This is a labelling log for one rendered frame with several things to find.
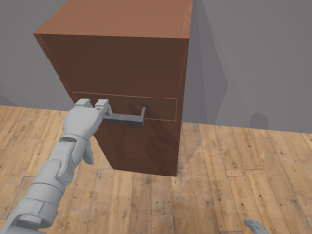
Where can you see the drawer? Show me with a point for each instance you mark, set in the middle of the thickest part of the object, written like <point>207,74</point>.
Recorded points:
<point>163,108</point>

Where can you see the cabinet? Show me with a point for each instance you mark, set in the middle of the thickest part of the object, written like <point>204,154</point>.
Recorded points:
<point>125,47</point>

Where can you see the left robot hand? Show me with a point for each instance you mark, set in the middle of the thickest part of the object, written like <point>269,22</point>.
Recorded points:
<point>83,120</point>

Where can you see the robot left forearm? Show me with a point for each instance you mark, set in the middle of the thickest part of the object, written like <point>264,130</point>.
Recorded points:
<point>39,207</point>

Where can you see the handle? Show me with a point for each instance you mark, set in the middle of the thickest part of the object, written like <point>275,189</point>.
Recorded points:
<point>125,119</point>

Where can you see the right robot hand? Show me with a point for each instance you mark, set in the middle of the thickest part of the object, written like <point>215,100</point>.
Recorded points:
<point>255,226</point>

